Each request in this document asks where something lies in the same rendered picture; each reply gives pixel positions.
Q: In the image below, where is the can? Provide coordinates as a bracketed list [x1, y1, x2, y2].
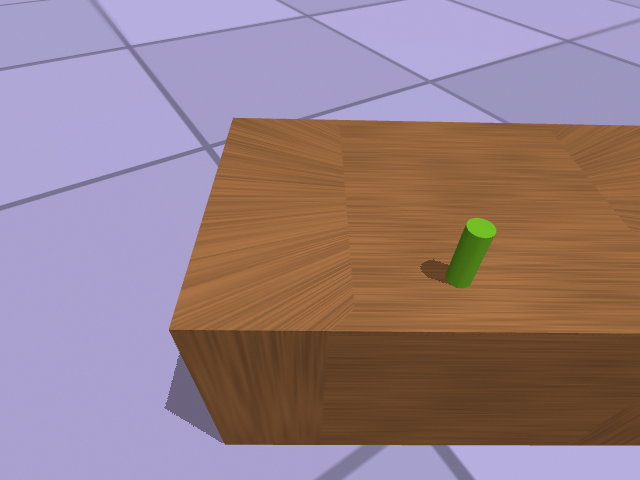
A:
[446, 218, 496, 288]

